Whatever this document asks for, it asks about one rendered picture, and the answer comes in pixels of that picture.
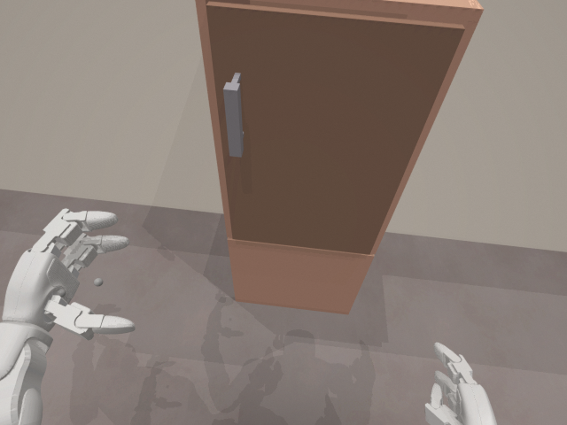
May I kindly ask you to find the handle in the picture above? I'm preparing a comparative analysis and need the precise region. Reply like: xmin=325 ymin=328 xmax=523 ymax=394
xmin=223 ymin=73 xmax=244 ymax=158

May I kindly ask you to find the left robot forearm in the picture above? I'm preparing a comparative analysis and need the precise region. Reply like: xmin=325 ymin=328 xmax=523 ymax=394
xmin=0 ymin=321 xmax=53 ymax=425

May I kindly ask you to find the robot right hand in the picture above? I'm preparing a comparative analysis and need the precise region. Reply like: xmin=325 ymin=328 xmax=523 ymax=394
xmin=425 ymin=343 xmax=497 ymax=425

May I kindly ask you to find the robot left hand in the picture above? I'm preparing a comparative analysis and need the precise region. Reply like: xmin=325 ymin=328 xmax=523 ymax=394
xmin=2 ymin=209 xmax=136 ymax=341

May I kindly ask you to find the cupboard door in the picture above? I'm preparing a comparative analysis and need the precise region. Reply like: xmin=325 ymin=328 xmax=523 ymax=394
xmin=206 ymin=1 xmax=465 ymax=255

